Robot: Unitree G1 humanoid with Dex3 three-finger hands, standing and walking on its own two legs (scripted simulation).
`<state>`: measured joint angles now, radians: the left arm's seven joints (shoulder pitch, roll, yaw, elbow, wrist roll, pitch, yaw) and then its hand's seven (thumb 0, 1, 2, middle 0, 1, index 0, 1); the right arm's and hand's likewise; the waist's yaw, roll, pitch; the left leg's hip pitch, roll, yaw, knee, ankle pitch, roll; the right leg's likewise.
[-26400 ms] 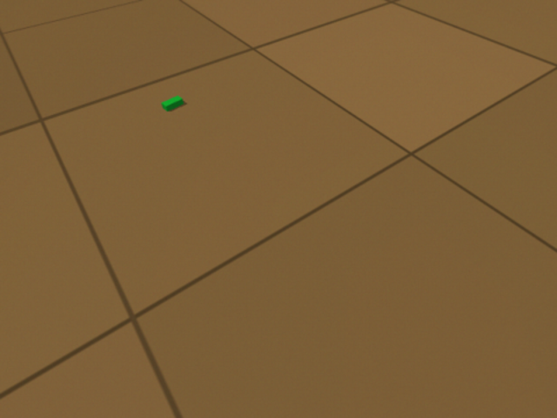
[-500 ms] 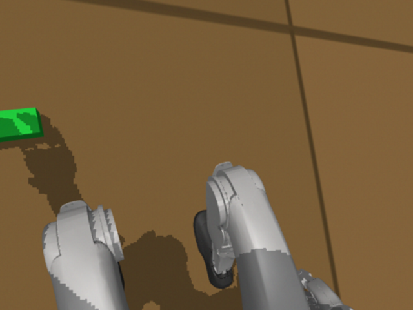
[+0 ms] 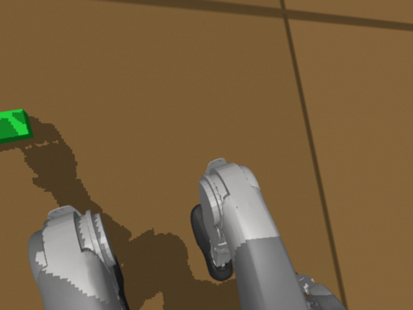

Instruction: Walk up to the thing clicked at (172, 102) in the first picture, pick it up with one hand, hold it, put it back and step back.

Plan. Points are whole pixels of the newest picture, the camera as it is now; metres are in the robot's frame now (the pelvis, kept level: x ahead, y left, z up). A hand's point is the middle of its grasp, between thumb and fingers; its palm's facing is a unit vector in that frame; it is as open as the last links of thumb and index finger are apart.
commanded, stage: close in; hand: left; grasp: from above
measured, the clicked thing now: out of the picture +0.51 +0.31 -0.30
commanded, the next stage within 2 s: rest palm in 0.20 s
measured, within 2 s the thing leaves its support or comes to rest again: neither
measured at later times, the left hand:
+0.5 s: hand out of the picture +0.48 +0.30 -0.22, palm faces -0.48 -0.07 -0.88, open 12.8 cm
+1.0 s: hand out of the picture +0.49 +0.30 -0.26, palm faces -0.46 -0.09 -0.88, open 13.8 cm
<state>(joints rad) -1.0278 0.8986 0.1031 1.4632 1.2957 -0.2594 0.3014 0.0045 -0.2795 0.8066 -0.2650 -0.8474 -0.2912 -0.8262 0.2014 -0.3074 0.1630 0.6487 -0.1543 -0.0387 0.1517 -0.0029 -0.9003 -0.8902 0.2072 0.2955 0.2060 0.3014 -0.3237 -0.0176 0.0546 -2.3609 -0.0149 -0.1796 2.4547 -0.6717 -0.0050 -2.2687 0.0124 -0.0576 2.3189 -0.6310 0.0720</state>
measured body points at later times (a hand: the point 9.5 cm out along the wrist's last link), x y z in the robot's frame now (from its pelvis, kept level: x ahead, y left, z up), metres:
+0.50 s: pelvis +0.00 +0.00 -0.01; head +0.27 +0.11 +0.34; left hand +0.50 +0.30 -0.16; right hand +0.03 -0.26 -0.07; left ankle +0.07 +0.13 -0.29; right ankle +0.12 -0.14 -0.28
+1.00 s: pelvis +0.01 +0.01 -0.02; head +0.29 +0.12 +0.31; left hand +0.51 +0.30 -0.21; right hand +0.03 -0.25 -0.07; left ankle +0.07 +0.13 -0.29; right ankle +0.12 -0.14 -0.28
